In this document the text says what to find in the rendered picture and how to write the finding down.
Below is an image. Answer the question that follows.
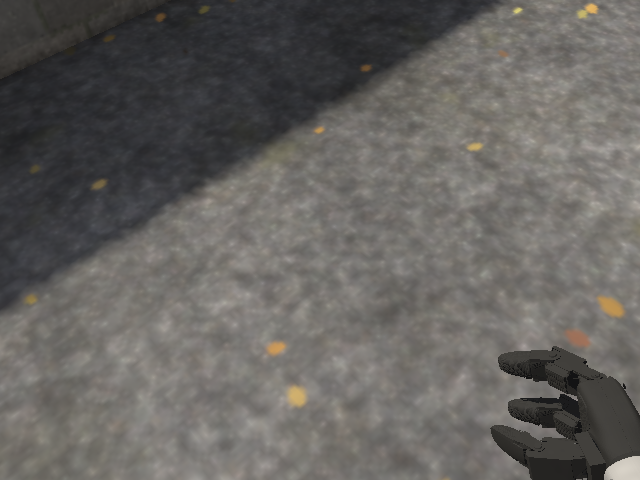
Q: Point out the right robot forearm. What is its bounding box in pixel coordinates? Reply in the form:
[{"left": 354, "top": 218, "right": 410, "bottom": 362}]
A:
[{"left": 604, "top": 456, "right": 640, "bottom": 480}]

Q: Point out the robot right hand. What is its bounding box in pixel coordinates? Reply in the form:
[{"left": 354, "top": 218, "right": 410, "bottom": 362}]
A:
[{"left": 490, "top": 346, "right": 640, "bottom": 480}]

